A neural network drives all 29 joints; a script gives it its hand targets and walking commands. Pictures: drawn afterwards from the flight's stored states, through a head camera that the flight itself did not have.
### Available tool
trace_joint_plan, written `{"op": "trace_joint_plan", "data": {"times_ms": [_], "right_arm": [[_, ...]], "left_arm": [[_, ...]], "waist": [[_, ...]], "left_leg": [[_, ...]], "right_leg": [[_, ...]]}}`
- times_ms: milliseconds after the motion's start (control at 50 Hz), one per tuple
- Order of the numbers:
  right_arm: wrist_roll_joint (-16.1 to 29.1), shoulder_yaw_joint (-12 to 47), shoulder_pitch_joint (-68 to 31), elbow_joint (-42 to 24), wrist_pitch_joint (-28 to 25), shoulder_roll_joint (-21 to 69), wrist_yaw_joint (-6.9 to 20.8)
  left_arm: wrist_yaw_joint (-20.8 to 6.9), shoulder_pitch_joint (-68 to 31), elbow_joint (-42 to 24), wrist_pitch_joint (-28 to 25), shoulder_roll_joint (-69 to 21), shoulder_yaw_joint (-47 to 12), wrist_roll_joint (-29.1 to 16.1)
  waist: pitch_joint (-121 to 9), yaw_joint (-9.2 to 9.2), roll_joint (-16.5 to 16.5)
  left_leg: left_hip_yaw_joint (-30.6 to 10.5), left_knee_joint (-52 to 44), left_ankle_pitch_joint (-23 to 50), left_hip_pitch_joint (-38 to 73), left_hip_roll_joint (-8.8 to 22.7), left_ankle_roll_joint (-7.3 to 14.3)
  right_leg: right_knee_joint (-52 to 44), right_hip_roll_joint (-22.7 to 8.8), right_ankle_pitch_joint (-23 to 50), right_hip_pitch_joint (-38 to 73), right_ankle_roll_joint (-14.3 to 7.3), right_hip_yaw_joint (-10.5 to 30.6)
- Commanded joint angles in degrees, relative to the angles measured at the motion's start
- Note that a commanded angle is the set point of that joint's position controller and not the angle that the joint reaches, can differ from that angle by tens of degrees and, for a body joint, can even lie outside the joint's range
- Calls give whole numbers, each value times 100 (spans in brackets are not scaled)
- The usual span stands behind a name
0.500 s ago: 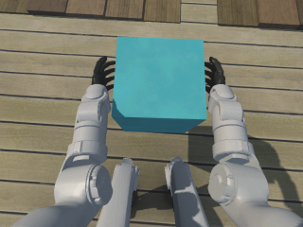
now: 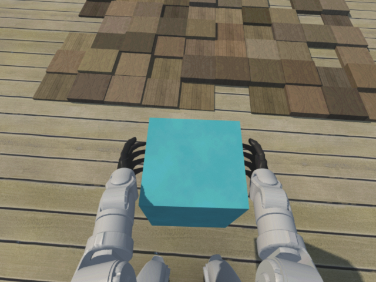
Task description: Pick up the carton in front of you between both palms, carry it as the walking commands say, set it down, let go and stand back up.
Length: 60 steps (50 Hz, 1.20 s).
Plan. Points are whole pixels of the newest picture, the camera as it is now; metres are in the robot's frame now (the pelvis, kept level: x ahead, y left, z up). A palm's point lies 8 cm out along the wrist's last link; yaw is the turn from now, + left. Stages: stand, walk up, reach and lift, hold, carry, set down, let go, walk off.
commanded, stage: reach and lift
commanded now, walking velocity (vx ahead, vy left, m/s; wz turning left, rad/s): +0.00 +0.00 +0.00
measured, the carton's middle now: (191, 178) +0.37 -0.01 -0.10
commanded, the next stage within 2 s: hold in 1.40 s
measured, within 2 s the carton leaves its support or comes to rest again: neither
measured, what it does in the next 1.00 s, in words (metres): rises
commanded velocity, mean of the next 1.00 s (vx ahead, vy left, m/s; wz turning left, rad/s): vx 0.00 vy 0.00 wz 0.00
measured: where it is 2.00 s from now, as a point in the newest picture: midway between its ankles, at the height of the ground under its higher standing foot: outside the picture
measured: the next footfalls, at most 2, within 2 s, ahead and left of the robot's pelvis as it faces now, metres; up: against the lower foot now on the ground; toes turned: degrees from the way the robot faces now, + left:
none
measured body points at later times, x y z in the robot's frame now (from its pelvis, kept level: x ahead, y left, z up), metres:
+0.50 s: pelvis +0.03 +0.00 +0.07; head -0.01 +0.00 +0.52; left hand +0.33 +0.15 +0.08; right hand +0.33 -0.15 +0.08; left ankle +0.03 +0.13 -0.67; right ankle +0.05 -0.13 -0.67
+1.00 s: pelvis +0.02 +0.00 +0.07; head +0.00 +0.00 +0.52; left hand +0.33 +0.15 +0.09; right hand +0.33 -0.15 +0.09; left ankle +0.03 +0.13 -0.67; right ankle +0.04 -0.13 -0.67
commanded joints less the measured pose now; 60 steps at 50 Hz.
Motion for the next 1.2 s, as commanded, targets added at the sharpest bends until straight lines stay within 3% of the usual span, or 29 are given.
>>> {"op": "trace_joint_plan", "data": {"times_ms": [0, 160, 300, 460, 640, 1180], "right_arm": [[847, 3378, -2726, 80, -39, 6122, 1439], [949, 3705, -1794, -397, 308, 6049, 1453], [1151, 4086, -1276, -1140, 870, 5960, 1476], [851, 3454, -1418, -1051, 1336, 5696, 1554], [972, 3619, -2221, -1129, 1318, 6007, 1652], [1142, 3881, -1274, -1923, 1662, 5743, 1521]], "left_arm": [[-1392, -2867, 219, 19, -5863, -3425, -782], [-1443, -1914, -202, 375, -5760, -3766, -876], [-1507, -1280, -818, 951, -5752, -4050, -1062], [-1638, -1449, -642, 1425, -5503, -3486, -822], [-1707, -2189, -755, 1388, -5701, -3553, -872], [-1634, -1280, -1568, 1725, -5429, -3869, -1047]], "waist": [[-2984, -19, -90], [-2106, -2, -95], [-1259, 54, -27], [118, 3, -21], [-406, 71, -65], [-427, 56, -35]], "left_leg": [[389, -1142, 1640, 2107, -256, 70], [275, -2186, 2317, 3426, -145, 68], [266, -3001, 2546, 4417, -77, 56], [313, -3450, 1210, 4344, 5, 103], [368, -3332, 1086, 4495, -1, 149], [329, -3572, 2404, 5116, -82, 64]], "right_leg": [[-1048, 254, 1745, 2706, -86, -382], [-2078, 160, 2387, 3899, -73, -290], [-2889, 97, 2487, 4745, -40, -290], [-3303, 53, 1083, 4643, -144, -379], [-3187, 41, 989, 4881, -130, -397], [-3483, 115, 2289, 5449, -39, -340]]}}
